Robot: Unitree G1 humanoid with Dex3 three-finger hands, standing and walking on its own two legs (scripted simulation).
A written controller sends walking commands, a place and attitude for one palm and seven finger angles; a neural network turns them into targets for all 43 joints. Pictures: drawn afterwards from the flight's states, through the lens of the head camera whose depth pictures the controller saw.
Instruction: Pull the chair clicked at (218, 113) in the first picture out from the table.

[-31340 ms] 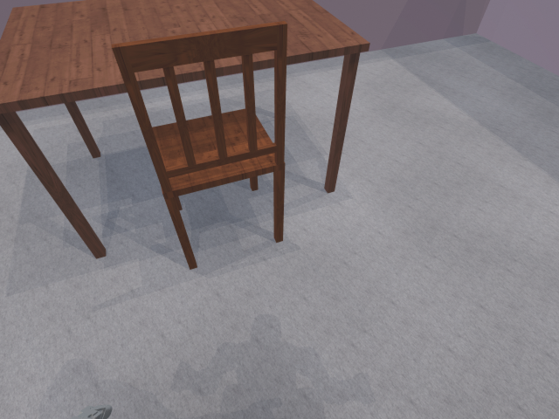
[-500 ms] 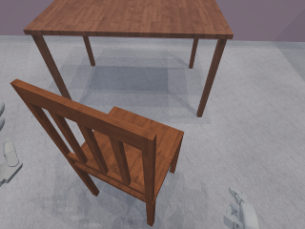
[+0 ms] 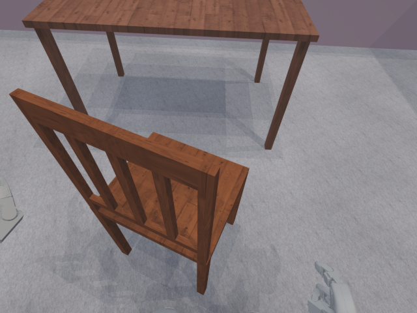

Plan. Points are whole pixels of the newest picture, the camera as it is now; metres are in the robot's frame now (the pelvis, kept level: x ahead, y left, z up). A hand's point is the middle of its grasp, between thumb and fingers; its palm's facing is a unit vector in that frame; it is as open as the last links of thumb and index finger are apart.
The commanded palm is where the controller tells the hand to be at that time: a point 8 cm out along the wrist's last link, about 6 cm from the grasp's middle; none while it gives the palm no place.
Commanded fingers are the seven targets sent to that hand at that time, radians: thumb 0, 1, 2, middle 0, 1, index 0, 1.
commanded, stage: step back with the hand held close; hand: left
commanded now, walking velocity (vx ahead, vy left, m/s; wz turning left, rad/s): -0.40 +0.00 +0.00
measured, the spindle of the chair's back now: (130, 192) +0.37 +0.21 -0.05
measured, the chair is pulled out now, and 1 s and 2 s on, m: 0.58 0.58 0.58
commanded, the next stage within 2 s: stop stepping back and stand still in 0.88 s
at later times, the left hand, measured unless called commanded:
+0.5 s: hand out of the picture +0.18 +0.27 +0.18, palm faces +0.45 -0.75 -0.49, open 7.4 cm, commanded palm +0.12 +0.30 +0.19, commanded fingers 0.00 0.90 0.90 -0.20 -0.30 -0.20 -0.30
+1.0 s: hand out of the picture +0.08 +0.21 +0.17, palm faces +0.37 -0.79 -0.48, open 7.4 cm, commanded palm +0.01 +0.25 +0.19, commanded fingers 0.00 0.90 0.90 -0.20 -0.30 -0.20 -0.30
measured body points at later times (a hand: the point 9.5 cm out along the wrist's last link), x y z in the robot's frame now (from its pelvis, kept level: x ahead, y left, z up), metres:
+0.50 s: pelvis -0.02 -0.01 +0.00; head +0.02 +0.02 +0.45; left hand +0.15 +0.31 +0.20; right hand +0.16 -0.24 -0.07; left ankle +0.02 +0.12 -0.73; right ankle +0.00 -0.14 -0.70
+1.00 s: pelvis -0.13 -0.05 +0.01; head -0.09 -0.03 +0.45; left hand +0.05 +0.25 +0.20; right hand +0.04 -0.29 -0.07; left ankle -0.07 +0.09 -0.73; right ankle -0.11 -0.17 -0.71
